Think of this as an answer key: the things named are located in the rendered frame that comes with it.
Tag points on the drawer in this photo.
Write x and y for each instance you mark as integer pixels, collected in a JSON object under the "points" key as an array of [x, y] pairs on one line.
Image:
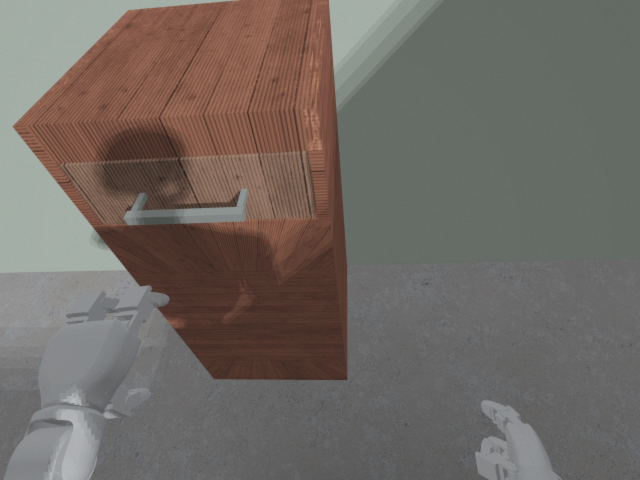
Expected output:
{"points": [[280, 184]]}

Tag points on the left robot forearm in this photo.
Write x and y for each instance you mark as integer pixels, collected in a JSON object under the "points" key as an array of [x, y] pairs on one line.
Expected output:
{"points": [[61, 443]]}

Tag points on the right robot hand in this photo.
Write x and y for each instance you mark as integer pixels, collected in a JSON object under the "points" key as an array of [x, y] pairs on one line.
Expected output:
{"points": [[502, 460]]}

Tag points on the left robot hand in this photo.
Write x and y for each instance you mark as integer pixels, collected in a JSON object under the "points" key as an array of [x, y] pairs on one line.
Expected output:
{"points": [[85, 361]]}

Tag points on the cabinet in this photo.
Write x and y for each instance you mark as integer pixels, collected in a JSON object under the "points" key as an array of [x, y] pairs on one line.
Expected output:
{"points": [[263, 299]]}

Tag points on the handle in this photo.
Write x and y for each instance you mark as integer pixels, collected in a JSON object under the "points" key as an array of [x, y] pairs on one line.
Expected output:
{"points": [[137, 216]]}

